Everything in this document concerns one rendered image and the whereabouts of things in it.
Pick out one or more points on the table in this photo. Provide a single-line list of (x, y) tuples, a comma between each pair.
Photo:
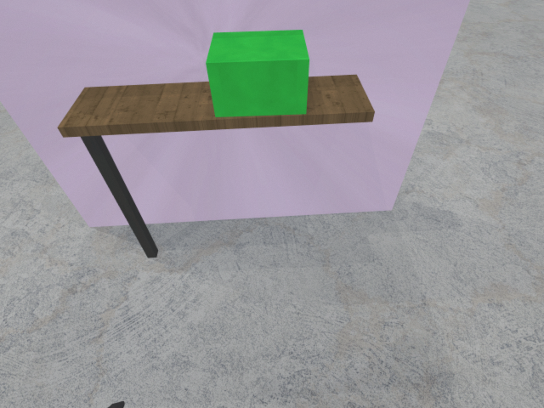
[(188, 106)]

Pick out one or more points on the carton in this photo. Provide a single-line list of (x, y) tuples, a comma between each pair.
[(258, 73)]

